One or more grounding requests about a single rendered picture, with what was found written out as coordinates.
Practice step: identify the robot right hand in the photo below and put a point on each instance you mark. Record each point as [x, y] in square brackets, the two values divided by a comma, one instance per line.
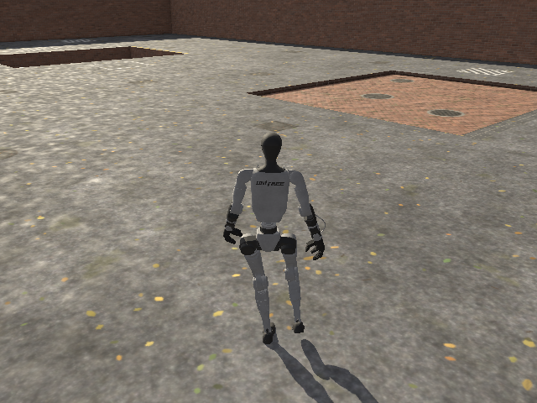
[319, 245]

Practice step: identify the robot left foot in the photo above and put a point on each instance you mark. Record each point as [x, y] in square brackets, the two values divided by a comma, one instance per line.
[268, 336]

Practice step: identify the left robot shin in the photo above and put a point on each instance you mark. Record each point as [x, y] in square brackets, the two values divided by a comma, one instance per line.
[262, 300]

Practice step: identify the robot left forearm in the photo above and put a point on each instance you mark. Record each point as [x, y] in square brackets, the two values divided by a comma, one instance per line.
[231, 219]

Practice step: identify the robot right upper arm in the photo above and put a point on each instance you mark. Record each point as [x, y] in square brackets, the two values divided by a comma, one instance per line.
[296, 178]

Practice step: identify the robot left hand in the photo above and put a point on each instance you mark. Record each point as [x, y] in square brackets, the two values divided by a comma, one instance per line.
[235, 231]

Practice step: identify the robot left upper arm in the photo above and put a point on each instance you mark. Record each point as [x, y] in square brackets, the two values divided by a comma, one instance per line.
[243, 177]

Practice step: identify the robot right forearm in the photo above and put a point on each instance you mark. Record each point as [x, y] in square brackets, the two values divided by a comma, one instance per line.
[313, 225]

